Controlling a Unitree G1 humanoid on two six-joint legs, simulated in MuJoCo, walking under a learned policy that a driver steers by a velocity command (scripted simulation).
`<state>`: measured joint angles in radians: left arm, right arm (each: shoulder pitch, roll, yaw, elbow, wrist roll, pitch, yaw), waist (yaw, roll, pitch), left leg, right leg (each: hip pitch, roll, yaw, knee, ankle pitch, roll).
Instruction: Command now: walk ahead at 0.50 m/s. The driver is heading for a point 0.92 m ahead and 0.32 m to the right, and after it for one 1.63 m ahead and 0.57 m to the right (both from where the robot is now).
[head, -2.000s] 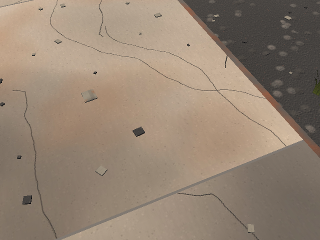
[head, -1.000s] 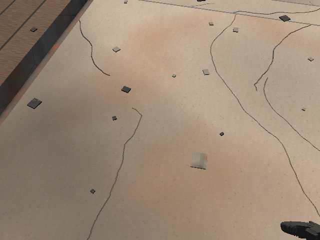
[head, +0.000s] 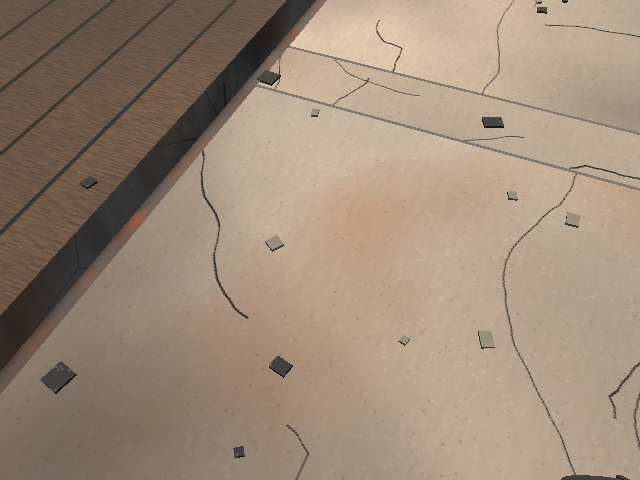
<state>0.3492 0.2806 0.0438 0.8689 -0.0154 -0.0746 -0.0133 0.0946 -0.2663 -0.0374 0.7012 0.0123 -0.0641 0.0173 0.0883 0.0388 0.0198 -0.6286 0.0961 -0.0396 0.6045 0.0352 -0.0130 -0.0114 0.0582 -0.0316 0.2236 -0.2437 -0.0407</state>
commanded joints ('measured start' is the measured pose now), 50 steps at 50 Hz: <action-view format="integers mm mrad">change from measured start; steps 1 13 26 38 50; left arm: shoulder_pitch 25 -33 -330 -77 1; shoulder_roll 182 108 31 144 172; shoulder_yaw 45 37 18 74 79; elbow -22 -70 -202 -191 -176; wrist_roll -9 -18 -5 -4 -10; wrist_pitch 5 18 40 11 23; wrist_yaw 9 15 -33 -17 30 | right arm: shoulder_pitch -113 127 211 63 -163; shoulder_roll -74 -84 -175 -150 -90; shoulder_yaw -17 -40 -75 -47 -29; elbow -97 17 125 24 -54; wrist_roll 6 -27 -8 1 -6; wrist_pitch -23 -45 -21 -88 -48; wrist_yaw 15 -4 -34 -21 -2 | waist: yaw -8 -100 -166 -45 -14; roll -105 84 -8 -52 -120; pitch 46 -54 81 -101 -4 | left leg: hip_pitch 21 532 654 -116 143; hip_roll -23 172 184 1 -83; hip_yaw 12 -168 202 -47 -20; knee -66 -423 -463 610 -54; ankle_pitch -12 -179 60 -407 66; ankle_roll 24 192 168 26 -54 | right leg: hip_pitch -3 -609 -684 67 -236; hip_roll -298 -190 -168 -286 -158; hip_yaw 136 141 27 511 324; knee -39 941 450 53 30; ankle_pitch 283 -39 263 106 148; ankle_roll -147 27 13 -274 -174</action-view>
